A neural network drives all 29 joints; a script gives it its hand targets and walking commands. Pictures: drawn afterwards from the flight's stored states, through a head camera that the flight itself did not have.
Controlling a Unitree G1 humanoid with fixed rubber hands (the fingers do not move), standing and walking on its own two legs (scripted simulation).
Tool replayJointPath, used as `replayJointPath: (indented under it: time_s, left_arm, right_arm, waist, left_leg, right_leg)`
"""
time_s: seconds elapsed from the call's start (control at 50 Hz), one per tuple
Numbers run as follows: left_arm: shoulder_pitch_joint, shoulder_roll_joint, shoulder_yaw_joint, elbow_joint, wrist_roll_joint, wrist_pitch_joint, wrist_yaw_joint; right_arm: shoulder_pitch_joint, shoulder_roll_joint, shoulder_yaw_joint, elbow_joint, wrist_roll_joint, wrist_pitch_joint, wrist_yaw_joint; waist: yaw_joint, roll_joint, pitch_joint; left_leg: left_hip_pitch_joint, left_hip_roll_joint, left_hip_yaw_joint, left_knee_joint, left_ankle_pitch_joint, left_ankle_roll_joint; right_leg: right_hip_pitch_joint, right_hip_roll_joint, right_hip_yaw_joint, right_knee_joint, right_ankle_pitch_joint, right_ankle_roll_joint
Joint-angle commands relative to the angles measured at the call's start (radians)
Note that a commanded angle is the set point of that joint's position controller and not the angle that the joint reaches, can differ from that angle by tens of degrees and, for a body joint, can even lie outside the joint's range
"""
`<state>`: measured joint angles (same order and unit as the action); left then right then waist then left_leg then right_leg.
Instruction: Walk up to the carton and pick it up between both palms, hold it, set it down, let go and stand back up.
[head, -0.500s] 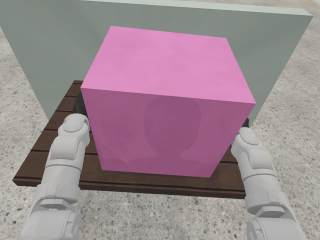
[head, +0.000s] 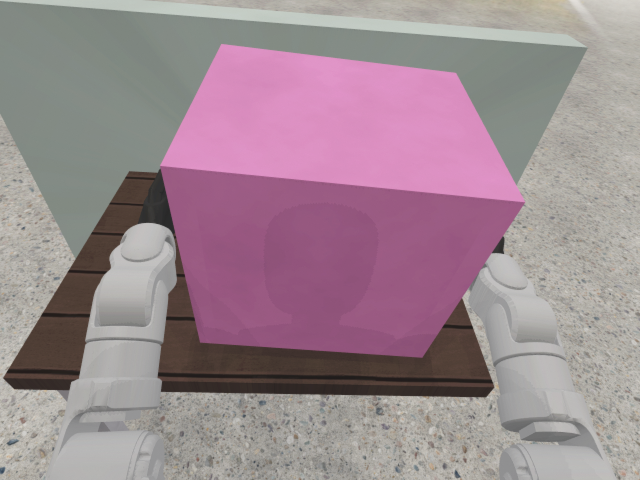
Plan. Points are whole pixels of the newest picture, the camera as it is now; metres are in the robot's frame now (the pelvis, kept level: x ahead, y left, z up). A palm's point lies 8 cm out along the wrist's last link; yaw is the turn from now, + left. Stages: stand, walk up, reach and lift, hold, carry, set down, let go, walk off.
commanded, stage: reach and lift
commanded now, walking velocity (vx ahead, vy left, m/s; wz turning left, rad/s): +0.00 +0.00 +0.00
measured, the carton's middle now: (326, 208) +0.41 -0.01 +0.16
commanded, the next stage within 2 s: hold in 0.90 s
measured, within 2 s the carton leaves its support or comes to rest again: neither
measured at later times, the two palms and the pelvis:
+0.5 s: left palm (144, 215) +0.36 +0.20 +0.19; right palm (477, 241) +0.35 -0.20 +0.17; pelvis -0.02 +0.00 +0.00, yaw +1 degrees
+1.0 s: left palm (148, 214) +0.34 +0.19 +0.20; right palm (495, 239) +0.34 -0.21 +0.18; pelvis -0.01 +0.00 +0.00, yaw +0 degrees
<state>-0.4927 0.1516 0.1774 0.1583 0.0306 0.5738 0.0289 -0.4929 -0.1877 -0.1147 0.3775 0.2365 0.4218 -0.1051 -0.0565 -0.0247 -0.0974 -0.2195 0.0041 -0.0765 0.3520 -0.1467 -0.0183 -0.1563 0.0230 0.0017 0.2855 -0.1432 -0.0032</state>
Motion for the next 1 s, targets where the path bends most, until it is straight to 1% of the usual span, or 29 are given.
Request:
replayJointPath:
  time_s: [0.0, 0.02, 0.06, 0.08, 0.14, 0.2, 0.22, 0.26, 0.3, 0.36, 0.44, 0.5, 0.52, 0.54, 0.56, 0.6, 0.64, 0.66, 0.68, 0.7, 0.74, 0.78, 0.82, 0.86, 0.88, 0.92, 0.94, 0.96, 0.98]
  left_arm:
    - [-0.781, -0.636, -0.545, -0.246, -0.149, -0.078, -0.126]
    - [-0.791, -0.649, -0.549, -0.239, -0.150, -0.076, -0.128]
    - [-0.814, -0.642, -0.523, -0.225, -0.152, -0.076, -0.132]
    - [-0.823, -0.642, -0.532, -0.240, -0.160, -0.077, -0.127]
    - [-0.871, -0.635, -0.539, -0.245, -0.175, -0.076, -0.123]
    - [-0.876, -0.640, -0.510, -0.204, -0.161, -0.068, -0.130]
    - [-0.870, -0.621, -0.487, -0.166, -0.155, -0.066, -0.135]
    - [-0.908, -0.620, -0.483, -0.170, -0.169, -0.069, -0.139]
    - [-0.937, -0.632, -0.510, -0.195, -0.187, -0.073, -0.132]
    - [-0.939, -0.619, -0.479, -0.144, -0.170, -0.071, -0.136]
    - [-0.935, -0.637, -0.498, -0.180, -0.200, -0.063, -0.136]
    - [-0.971, -0.644, -0.517, -0.219, -0.211, -0.058, -0.132]
    - [-0.970, -0.634, -0.493, -0.184, -0.200, -0.051, -0.131]
    - [-0.970, -0.635, -0.496, -0.181, -0.200, -0.049, -0.130]
    - [-0.946, -0.632, -0.495, -0.164, -0.196, -0.040, -0.132]
    - [-0.961, -0.635, -0.509, -0.217, -0.205, -0.037, -0.128]
    - [-0.923, -0.642, -0.520, -0.239, -0.212, -0.029, -0.131]
    - [-0.956, -0.638, -0.519, -0.287, -0.219, -0.032, -0.122]
    - [-0.944, -0.644, -0.524, -0.275, -0.215, -0.024, -0.122]
    - [-0.903, -0.640, -0.525, -0.267, -0.213, -0.015, -0.119]
    - [-0.913, -0.650, -0.541, -0.313, -0.215, -0.002, -0.120]
    - [-0.851, -0.638, -0.544, -0.307, -0.210, 0.022, -0.116]
    - [-0.896, -0.624, -0.536, -0.337, -0.207, 0.025, -0.120]
    - [-0.888, -0.639, -0.544, -0.358, -0.215, 0.036, -0.120]
    - [-0.870, -0.632, -0.538, -0.368, -0.209, 0.039, -0.119]
    - [-0.872, -0.625, -0.539, -0.358, -0.207, 0.051, -0.126]
    - [-0.877, -0.642, -0.543, -0.367, -0.209, 0.053, -0.120]
    - [-0.887, -0.642, -0.558, -0.397, -0.216, 0.058, -0.117]
    - [-0.918, -0.616, -0.537, -0.390, -0.209, 0.060, -0.118]
  right_arm:
    - [-0.990, 0.570, 0.502, -0.464, 0.109, -0.112, 0.148]
    - [-0.991, 0.578, 0.508, -0.455, 0.112, -0.112, 0.149]
    - [-1.039, 0.594, 0.506, -0.477, 0.110, -0.113, 0.150]
    - [-1.044, 0.591, 0.507, -0.466, 0.125, -0.112, 0.149]
    - [-1.065, 0.596, 0.504, -0.473, 0.127, -0.106, 0.145]
    - [-1.033, 0.584, 0.464, -0.377, 0.113, -0.086, 0.146]
    - [-1.053, 0.588, 0.463, -0.375, 0.109, -0.082, 0.145]
    - [-1.121, 0.621, 0.470, -0.400, 0.115, -0.093, 0.145]
    - [-1.133, 0.619, 0.473, -0.431, 0.121, -0.089, 0.144]
    - [-1.089, 0.609, 0.446, -0.349, 0.108, -0.068, 0.140]
    - [-1.132, 0.623, 0.471, -0.426, 0.131, -0.063, 0.129]
    - [-1.114, 0.609, 0.449, -0.414, 0.141, -0.047, 0.135]
    - [-1.123, 0.605, 0.440, -0.402, 0.128, -0.041, 0.137]
    - [-1.112, 0.600, 0.441, -0.380, 0.135, -0.037, 0.139]
    - [-1.124, 0.602, 0.448, -0.395, 0.131, -0.036, 0.136]
    - [-1.094, 0.591, 0.445, -0.383, 0.141, -0.025, 0.137]
    - [-1.125, 0.609, 0.496, -0.492, 0.183, -0.027, 0.130]
    - [-1.104, 0.623, 0.501, -0.479, 0.191, -0.015, 0.129]
    - [-1.109, 0.601, 0.496, -0.479, 0.197, -0.012, 0.131]
    - [-1.096, 0.593, 0.508, -0.506, 0.206, -0.008, 0.130]
    - [-1.053, 0.570, 0.495, -0.479, 0.208, 0.009, 0.133]
    - [-1.065, 0.558, 0.513, -0.542, 0.228, 0.017, 0.131]
    - [-1.053, 0.560, 0.496, -0.496, 0.218, 0.033, 0.135]
    - [-1.052, 0.566, 0.512, -0.533, 0.231, 0.041, 0.136]
    - [-1.057, 0.564, 0.526, -0.566, 0.234, 0.043, 0.134]
    - [-1.041, 0.549, 0.493, -0.528, 0.237, 0.054, 0.138]
    - [-1.072, 0.567, 0.512, -0.563, 0.247, 0.054, 0.140]
    - [-1.055, 0.548, 0.508, -0.564, 0.247, 0.057, 0.141]
    - [-1.070, 0.549, 0.501, -0.544, 0.247, 0.063, 0.145]
  waist:
    - [0.020, 0.051, -0.549]
    - [0.019, 0.066, -0.551]
    - [0.024, 0.038, -0.584]
    - [0.037, 0.055, -0.576]
    - [0.030, 0.055, -0.605]
    - [0.010, 0.064, -0.556]
    - [0.012, 0.029, -0.526]
    - [0.023, 0.041, -0.594]
    - [0.014, 0.042, -0.638]
    - [-0.001, 0.053, -0.574]
    - [-0.002, 0.030, -0.631]
    - [-0.007, 0.078, -0.643]
    - [-0.009, 0.045, -0.606]
    - [-0.007, 0.069, -0.616]
    - [-0.007, 0.054, -0.603]
    - [-0.022, 0.076, -0.608]
    - [0.002, 0.053, -0.674]
    - [0.000, 0.060, -0.680]
    - [0.004, 0.077, -0.661]
    - [0.012, 0.055, -0.660]
    - [-0.016, 0.084, -0.632]
    - [0.010, 0.066, -0.622]
    - [-0.003, 0.074, -0.586]
    - [-0.006, 0.059, -0.609]
    - [0.007, 0.040, -0.621]
    - [-0.002, 0.065, -0.579]
    - [0.017, 0.053, -0.605]
    - [0.001, 0.071, -0.594]
    - [0.019, 0.059, -0.589]
  left_leg:
    - [0.236, -0.046, 0.013, -0.016, 0.295, -0.028]
    - [0.226, -0.049, 0.015, -0.012, 0.294, -0.034]
    - [0.235, -0.050, 0.022, -0.013, 0.284, -0.022]
    - [0.207, -0.056, 0.021, -0.017, 0.273, -0.018]
    - [0.212, -0.051, 0.016, -0.017, 0.256, -0.018]
    - [0.208, -0.055, 0.024, -0.027, 0.219, -0.016]
    - [0.179, -0.053, 0.027, -0.039, 0.175, -0.003]
    - [0.165, -0.060, 0.028, -0.036, 0.170, 0.000]
    - [0.180, -0.058, 0.021, -0.026, 0.191, -0.005]
    - [0.170, -0.059, 0.023, -0.035, 0.160, -0.006]
    - [0.176, -0.056, 0.012, -0.028, 0.203, -0.007]
    - [0.188, -0.057, 0.011, -0.029, 0.187, -0.013]
    - [0.175, -0.058, 0.015, -0.040, 0.156, -0.012]
    - [0.181, -0.058, 0.014, -0.036, 0.154, -0.010]
    - [0.164, -0.058, 0.016, -0.037, 0.147, -0.007]
    - [0.186, -0.055, 0.013, -0.030, 0.202, -0.020]
    - [0.179, -0.063, 0.009, -0.017, 0.229, -0.013]
    - [0.181, -0.066, 0.010, -0.014, 0.240, -0.013]
    - [0.181, -0.063, 0.007, -0.011, 0.244, -0.018]
    - [0.190, -0.061, 0.011, -0.011, 0.253, -0.019]
    - [0.220, -0.057, 0.002, -0.005, 0.280, -0.033]
    - [0.186, -0.060, 0.005, -0.011, 0.260, -0.022]
    - [0.175, -0.057, 0.004, -0.026, 0.227, -0.025]
    - [0.192, -0.060, 0.007, -0.017, 0.248, -0.022]
    - [0.187, -0.057, 0.008, -0.017, 0.261, -0.021]
    - [0.169, -0.056, 0.005, -0.026, 0.228, -0.023]
    - [0.185, -0.056, 0.008, -0.021, 0.257, -0.022]
    - [0.188, -0.057, 0.008, -0.017, 0.258, -0.025]
    - [0.179, -0.051, 0.007, -0.023, 0.235, -0.022]
  right_leg:
    - [0.113, 0.043, -0.010, -0.011, 0.266, 0.029]
    - [0.121, 0.045, -0.012, -0.006, 0.276, 0.025]
    - [0.147, 0.042, -0.008, -0.010, 0.280, 0.024]
    - [0.131, 0.041, -0.008, -0.008, 0.270, 0.028]
    - [0.138, 0.037, -0.003, -0.007, 0.262, 0.030]
    - [0.123, 0.033, -0.006, -0.013, 0.227, 0.031]
    - [0.120, 0.029, -0.005, -0.020, 0.205, 0.035]
    - [0.156, 0.022, 0.000, -0.010, 0.221, 0.040]
    - [0.152, 0.024, 0.002, -0.007, 0.241, 0.041]
    - [0.137, 0.024, -0.001, -0.014, 0.215, 0.035]
    - [0.166, 0.031, 0.003, -0.002, 0.266, 0.041]
    - [0.126, 0.034, -0.004, -0.006, 0.213, 0.035]
    - [0.121, 0.036, -0.009, -0.014, 0.181, 0.033]
    - [0.116, 0.034, -0.004, -0.013, 0.178, 0.033]
    - [0.123, 0.028, 0.000, -0.016, 0.180, 0.038]
    - [0.133, 0.035, 0.000, -0.005, 0.230, 0.028]
    - [0.176, 0.037, 0.011, 0.002, 0.288, 0.035]
    - [0.169, 0.040, 0.002, 0.008, 0.291, 0.036]
    - [0.151, 0.043, 0.005, 0.007, 0.283, 0.034]
    - [0.156, 0.045, 0.006, 0.003, 0.287, 0.036]
    - [0.134, 0.054, -0.002, -0.003, 0.284, 0.028]
    - [0.141, 0.051, 0.006, -0.007, 0.271, 0.031]
    - [0.125, 0.047, 0.007, -0.007, 0.243, 0.031]
    - [0.134, 0.052, 0.001, -0.005, 0.267, 0.031]
    - [0.147, 0.053, 0.004, -0.005, 0.278, 0.032]
    - [0.135, 0.049, 0.007, -0.009, 0.240, 0.031]
    - [0.133, 0.052, 0.004, -0.004, 0.261, 0.030]
    - [0.116, 0.056, -0.003, -0.002, 0.249, 0.027]
    - [0.112, 0.054, 0.003, -0.004, 0.228, 0.031]
